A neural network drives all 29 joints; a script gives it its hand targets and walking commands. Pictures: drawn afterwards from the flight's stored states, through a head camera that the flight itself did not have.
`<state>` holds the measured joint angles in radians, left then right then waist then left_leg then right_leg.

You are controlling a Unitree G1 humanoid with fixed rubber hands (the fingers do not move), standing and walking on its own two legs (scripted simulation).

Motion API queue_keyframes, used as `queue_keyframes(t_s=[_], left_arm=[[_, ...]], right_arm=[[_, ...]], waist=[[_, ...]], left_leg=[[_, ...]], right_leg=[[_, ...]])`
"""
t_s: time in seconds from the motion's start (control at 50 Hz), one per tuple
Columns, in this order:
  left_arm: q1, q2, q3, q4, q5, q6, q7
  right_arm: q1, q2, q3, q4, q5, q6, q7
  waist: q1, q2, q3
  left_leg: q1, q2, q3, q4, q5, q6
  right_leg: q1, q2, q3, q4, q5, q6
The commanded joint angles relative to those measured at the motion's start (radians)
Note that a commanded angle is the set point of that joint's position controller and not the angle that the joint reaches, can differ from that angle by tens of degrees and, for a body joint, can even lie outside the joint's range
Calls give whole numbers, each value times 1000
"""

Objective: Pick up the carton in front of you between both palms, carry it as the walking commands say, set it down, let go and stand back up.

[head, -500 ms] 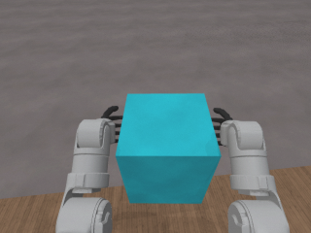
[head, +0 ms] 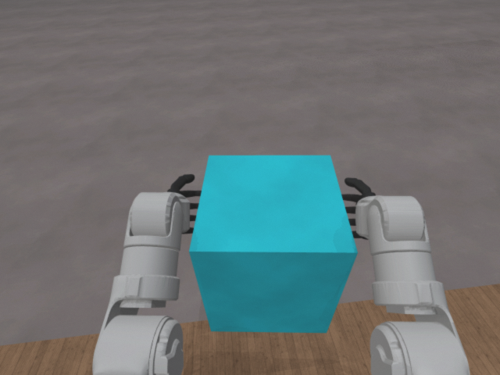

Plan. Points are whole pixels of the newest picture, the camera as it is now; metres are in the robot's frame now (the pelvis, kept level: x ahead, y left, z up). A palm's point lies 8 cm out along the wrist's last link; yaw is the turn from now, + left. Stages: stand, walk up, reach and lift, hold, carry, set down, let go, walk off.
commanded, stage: carry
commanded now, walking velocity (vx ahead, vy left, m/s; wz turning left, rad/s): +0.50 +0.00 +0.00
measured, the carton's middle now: (268, 246) +0.35 -0.01 +0.05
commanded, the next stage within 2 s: none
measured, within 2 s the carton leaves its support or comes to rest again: neither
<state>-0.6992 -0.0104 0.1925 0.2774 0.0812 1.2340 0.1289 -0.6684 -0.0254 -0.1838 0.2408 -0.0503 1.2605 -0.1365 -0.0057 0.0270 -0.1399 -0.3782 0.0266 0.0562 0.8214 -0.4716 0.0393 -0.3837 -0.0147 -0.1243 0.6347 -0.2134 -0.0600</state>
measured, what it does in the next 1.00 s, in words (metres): goes down: left foot, then right foot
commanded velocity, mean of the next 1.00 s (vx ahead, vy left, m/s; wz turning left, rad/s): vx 0.50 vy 0.00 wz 0.00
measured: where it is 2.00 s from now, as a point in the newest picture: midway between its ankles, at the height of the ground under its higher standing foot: (256, 225)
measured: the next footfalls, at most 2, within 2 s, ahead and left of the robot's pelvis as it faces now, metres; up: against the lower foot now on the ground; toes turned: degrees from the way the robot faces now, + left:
left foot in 0.28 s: +0.24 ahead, +0.12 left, -0.02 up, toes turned +4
right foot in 0.76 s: +0.55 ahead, -0.05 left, -0.04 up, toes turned -5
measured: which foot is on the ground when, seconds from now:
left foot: up 0.00-0.26, down 0.28-0.78, up 0.80-1.00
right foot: down 0.00-0.30, up 0.32-0.74, down 0.76-1.00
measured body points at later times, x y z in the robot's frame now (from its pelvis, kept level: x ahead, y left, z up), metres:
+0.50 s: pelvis +0.21 +0.05 -0.01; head +0.26 +0.07 +0.44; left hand +0.59 +0.19 +0.07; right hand +0.57 -0.11 +0.07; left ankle +0.21 +0.12 -0.74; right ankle +0.20 -0.09 -0.66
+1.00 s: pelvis +0.51 +0.00 -0.03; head +0.56 -0.01 +0.42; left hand +0.86 +0.16 +0.04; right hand +0.88 -0.14 +0.04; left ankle +0.52 +0.15 -0.69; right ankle +0.52 -0.04 -0.76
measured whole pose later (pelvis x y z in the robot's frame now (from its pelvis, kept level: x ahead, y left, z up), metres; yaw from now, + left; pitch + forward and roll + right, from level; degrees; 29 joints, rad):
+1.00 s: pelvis +0.51 +0.00 -0.03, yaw +0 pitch +5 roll +1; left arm -0.59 -0.03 0.20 0.06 0.06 1.21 0.14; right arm -0.64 0.01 -0.18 0.11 -0.06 1.22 -0.14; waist 0.03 0.01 0.04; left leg -0.65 0.05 0.01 1.12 -0.37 0.00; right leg -0.36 0.04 -0.13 0.52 -0.18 -0.14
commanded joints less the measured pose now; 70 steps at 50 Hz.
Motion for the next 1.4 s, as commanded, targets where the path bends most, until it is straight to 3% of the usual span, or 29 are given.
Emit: queue_keyframes(t_s=[0.0, 0.04, 0.12, 0.2, 0.24, 0.26, 0.28, 0.3, 0.32, 0.38, 0.54, 0.66, 0.7, 0.72, 0.74, 0.76, 0.78, 0.8, 0.84, 0.92, 1.04, 1.18, 1.22, 1.24, 1.26, 1.28, 1.3, 1.34, 1.38], left_arm=[[-684, -1091, -484, -115, -422, -36, -235], [-763, -1112, -522, -209, -449, -46, -230], [-872, -1139, -602, -369, -520, -44, -216], [-778, -1138, -621, -341, -517, -29, -220], [-737, -1143, -625, -294, -508, -29, -227], [-717, -1147, -626, -265, -501, -31, -232], [-691, -1146, -626, -231, -492, -31, -238], [-692, -1162, -614, -187, -489, -29, -245], [-714, -1171, -628, -194, -480, -33, -247], [-769, -1227, -644, -227, -507, -54, -248], [-711, -1146, -664, -422, -461, -63, -173], [-598, -1033, -644, -353, -376, -36, -185], [-578, -1021, -627, -299, -365, -32, -202], [-552, -1018, -613, -269, -357, -33, -210], [-538, -1012, -597, -249, -350, -36, -220], [-533, -999, -571, -220, -351, -36, -228], [-532, -966, -544, -165, -327, -42, -230], [-517, -1021, -553, -153, -356, -49, -240], [-647, -1099, -593, -252, -414, -65, -255], [-780, -1171, -663, -401, -506, -79, -249], [-736, -1128, -696, -474, -535, -70, -251], [-636, -1055, -688, -354, -498, -47, -264], [-623, -1062, -677, -299, -491, -44, -268], [-633, -1067, -674, -274, -490, -44, -272], [-637, -1075, -672, -249, -486, -44, -276], [-655, -1115, -657, -206, -491, -36, -278], [-636, -1108, -639, -197, -481, -40, -278], [-678, -1171, -638, -231, -488, -52, -274], [-665, -1212, -636, -279, -480, -61, -261]], right_arm=[[-819, 1194, 533, -101, 446, -55, 253], [-823, 1213, 537, -115, 456, -62, 253], [-838, 1201, 548, -219, 459, -56, 223], [-734, 1150, 538, -211, 413, -42, 211], [-689, 1136, 527, -171, 389, -42, 220], [-659, 1129, 517, -139, 379, -44, 226], [-627, 1110, 501, -110, 366, -46, 234], [-613, 1079, 489, -87, 346, -52, 236], [-636, 1089, 492, -96, 340, -61, 240], [-750, 1142, 531, -223, 390, -84, 253], [-804, 1146, 662, -460, 494, -81, 243], [-686, 1101, 683, -341, 468, -64, 261], [-670, 1109, 679, -278, 459, -66, 271], [-672, 1117, 676, -248, 460, -66, 276], [-679, 1119, 672, -219, 461, -70, 281], [-682, 1130, 665, -195, 461, -69, 286], [-681, 1173, 642, -149, 458, -65, 285], [-691, 1164, 638, -159, 454, -71, 283], [-768, 1211, 644, -207, 465, -89, 276], [-772, 1235, 648, -304, 467, -104, 236], [-699, 1165, 659, -385, 405, -107, 186], [-612, 1058, 640, -289, 344, -67, 199], [-579, 1045, 616, -233, 325, -60, 212], [-568, 1041, 599, -203, 321, -60, 219], [-553, 1030, 574, -181, 320, -61, 228], [-577, 1004, 553, -149, 303, -67, 230], [-529, 1052, 554, -115, 318, -70, 236], [-600, 1131, 570, -186, 361, -82, 253], [-678, 1211, 615, -275, 417, -89, 264]], waist=[[93, -189, -272], [88, -139, -292], [73, -188, -299], [78, -186, -301], [39, -133, -339], [8, -66, -380], [-10, 57, -443], [-19, 253, -442], [-48, 269, -440], [-52, 95, -372], [-54, 82, -387], [-82, 87, -309], [-47, 96, -318], [-1, 69, -355], [40, 14, -386], [25, -154, -455], [68, -345, -551], [74, -281, -523], [57, -99, -391], [36, -95, -399], [71, -128, -400], [111, -147, -293], [43, -162, -322], [-8, -133, -378], [-34, -30, -446], [-33, 230, -555], [-48, 227, -543], [-35, 82, -435], [-13, 37, -392]], left_leg=[[-538, 4, -38, 245, -174, 9], [-506, 35, -48, 208, -58, 1], [-290, 12, 8, 11, 156, -24], [-106, -35, 63, -243, 312, -20], [128, -57, 107, -394, 420, -2], [306, -15, 73, -412, 424, 11], [487, 199, -194, -381, 387, 37], [646, 385, -561, -428, 446, 127], [705, 372, -607, -393, 406, 201], [603, 291, -442, -367, 537, 170], [585, 219, -226, -371, 792, 169], [543, 129, -84, -311, 906, 109], [495, 122, -47, -198, 967, 70], [425, 97, 9, -68, 948, 40], [262, 72, 23, 90, 720, 16], [15, 27, 24, 255, 135, -8], [-280, -95, -33, 519, -129, -30], [-376, -47, -82, 571, -108, -16], [-382, 3, -86, 479, 6, -15], [-328, 40, -67, 349, 96, -36], [-466, 41, -21, 187, 237, -39], [-268, -54, 97, -280, 511, 9], [9, -78, 126, -415, 569, 40], [231, -50, 123, -432, 617, 43], [475, 152, -110, -331, 742, 60], [810, 406, -514, -301, 807, 253], [802, 382, -627, -390, 568, 279], [664, 310, -481, -441, 486, 197], [529, 283, -375, -499, 520, 148]], right_leg=[[601, -379, 630, -206, 159, -254], [547, -334, 518, -215, 121, -203], [392, -247, 317, -255, 128, -143], [359, -197, 192, -172, 239, -88], [288, -163, 113, -32, 311, -39], [199, -124, 63, 110, 276, -2], [33, -96, 35, 310, 0, 44], [-256, 36, 36, 486, -331, 74], [-401, 26, 100, 586, -373, 46], [-482, -43, 122, 601, -271, 31], [-453, -40, 81, 314, -16, 44], [-222, 37, -3, -122, 319, -5], [-22, 54, -22, -213, 377, -41], [164, 63, -50, -254, 414, -50], [364, -20, 24, -213, 431, -45], [620, -266, 292, -35, 784, -62], [845, -394, 621, -98, 532, -260], [807, -375, 666, -174, 250, -252], [613, -289, 528, -239, 222, -171], [494, -246, 385, -257, 309, -165], [615, -211, 285, -192, 583, -162], [583, -133, 157, -121, 734, -106], [494, -121, 96, 6, 811, -51], [384, -100, 43, 143, 701, -13], [166, -87, 35, 316, 306, 25], [-195, 47, 83, 572, -271, 61], [-334, 66, 140, 696, -342, 47], [-383, -10, 148, 641, -238, 36], [-305, -58, 145, 520, -154, 56]])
